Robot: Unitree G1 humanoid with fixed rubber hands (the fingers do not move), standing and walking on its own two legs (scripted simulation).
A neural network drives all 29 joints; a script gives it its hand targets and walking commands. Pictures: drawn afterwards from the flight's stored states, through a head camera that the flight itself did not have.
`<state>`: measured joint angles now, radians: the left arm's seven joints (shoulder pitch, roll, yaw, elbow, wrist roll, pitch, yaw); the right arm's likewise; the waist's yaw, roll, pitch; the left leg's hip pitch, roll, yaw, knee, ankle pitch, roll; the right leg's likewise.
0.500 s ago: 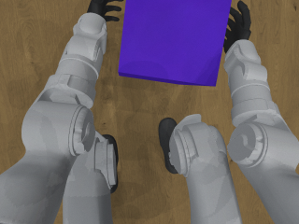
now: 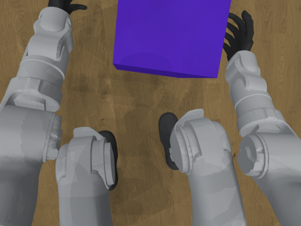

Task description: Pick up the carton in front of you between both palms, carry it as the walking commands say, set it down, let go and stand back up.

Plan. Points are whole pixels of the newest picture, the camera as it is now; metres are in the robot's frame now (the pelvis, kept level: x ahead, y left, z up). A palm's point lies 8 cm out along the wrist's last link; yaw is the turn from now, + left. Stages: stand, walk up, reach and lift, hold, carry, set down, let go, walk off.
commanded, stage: set down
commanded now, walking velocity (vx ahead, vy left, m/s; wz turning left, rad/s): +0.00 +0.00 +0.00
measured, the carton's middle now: (161, 32) +0.51 -0.09 -0.24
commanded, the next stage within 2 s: let go in 1.00 s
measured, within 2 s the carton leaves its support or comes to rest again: neither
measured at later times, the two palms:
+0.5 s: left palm out of the picture +0.57 +0.12 -0.01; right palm out of the picture +0.45 -0.25 -0.01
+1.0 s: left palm out of the picture +0.57 +0.13 +0.14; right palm out of the picture +0.44 -0.26 +0.15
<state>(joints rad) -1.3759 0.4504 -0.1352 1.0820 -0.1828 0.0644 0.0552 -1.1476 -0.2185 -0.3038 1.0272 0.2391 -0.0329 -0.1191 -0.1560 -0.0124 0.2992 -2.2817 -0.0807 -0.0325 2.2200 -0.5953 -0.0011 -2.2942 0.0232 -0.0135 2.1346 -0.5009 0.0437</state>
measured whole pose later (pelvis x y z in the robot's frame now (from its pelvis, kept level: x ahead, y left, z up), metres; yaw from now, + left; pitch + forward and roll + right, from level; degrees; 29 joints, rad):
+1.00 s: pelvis +0.04 +0.00 +0.24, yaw +1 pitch +45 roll -1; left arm -1.09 0.34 0.12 0.95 0.05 0.18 -0.05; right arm -0.77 -0.08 -0.38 0.63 0.07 0.14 -0.08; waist -0.18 0.05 -0.13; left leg -1.68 -0.05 -0.05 1.35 -0.44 0.00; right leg -1.71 0.03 0.01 1.29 -0.37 0.02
